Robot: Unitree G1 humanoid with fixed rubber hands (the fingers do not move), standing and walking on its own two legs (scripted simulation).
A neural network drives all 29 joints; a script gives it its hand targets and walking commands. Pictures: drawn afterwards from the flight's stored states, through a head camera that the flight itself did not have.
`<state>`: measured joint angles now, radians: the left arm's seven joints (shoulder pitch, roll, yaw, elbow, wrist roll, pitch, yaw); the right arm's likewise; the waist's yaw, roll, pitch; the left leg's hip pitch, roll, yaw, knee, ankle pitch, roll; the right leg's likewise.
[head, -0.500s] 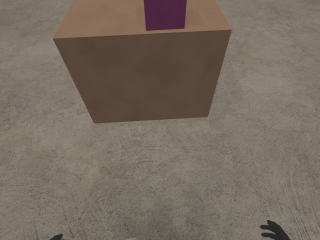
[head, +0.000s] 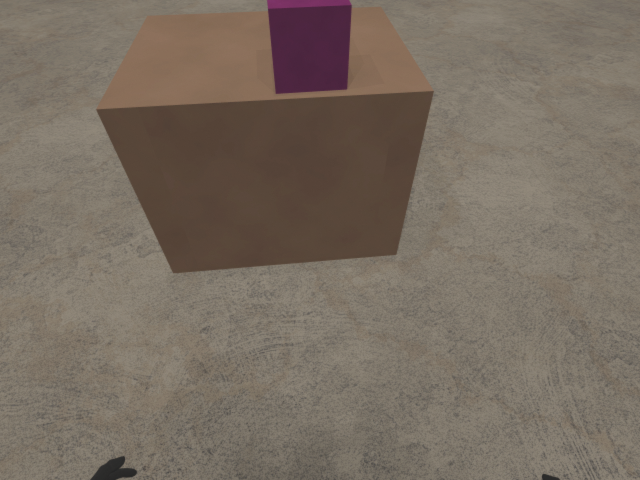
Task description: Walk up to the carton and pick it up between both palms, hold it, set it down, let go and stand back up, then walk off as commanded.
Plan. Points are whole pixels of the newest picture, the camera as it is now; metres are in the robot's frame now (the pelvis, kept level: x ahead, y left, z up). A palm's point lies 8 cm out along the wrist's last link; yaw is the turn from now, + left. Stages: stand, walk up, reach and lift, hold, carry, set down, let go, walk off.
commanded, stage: stand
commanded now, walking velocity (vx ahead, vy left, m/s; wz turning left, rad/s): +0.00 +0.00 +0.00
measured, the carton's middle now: (307, 37) +1.19 +0.01 +0.06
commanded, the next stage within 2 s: none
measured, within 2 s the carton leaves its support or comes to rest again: neither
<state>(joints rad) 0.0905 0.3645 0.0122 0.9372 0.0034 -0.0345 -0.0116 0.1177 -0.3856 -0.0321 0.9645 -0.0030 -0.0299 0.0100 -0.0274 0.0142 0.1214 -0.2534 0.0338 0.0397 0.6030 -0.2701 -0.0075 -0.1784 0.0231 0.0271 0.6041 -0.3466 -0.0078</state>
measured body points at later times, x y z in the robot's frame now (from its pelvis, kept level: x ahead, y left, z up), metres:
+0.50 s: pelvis -0.01 +0.04 +0.02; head +0.00 +0.05 +0.47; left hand +0.03 +0.35 -0.12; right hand +0.10 -0.26 -0.11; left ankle +0.04 +0.12 -0.73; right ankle -0.01 -0.12 -0.73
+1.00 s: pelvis -0.01 +0.04 +0.02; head +0.00 +0.05 +0.47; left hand +0.04 +0.34 -0.12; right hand +0.10 -0.25 -0.11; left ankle +0.04 +0.12 -0.73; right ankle -0.01 -0.12 -0.73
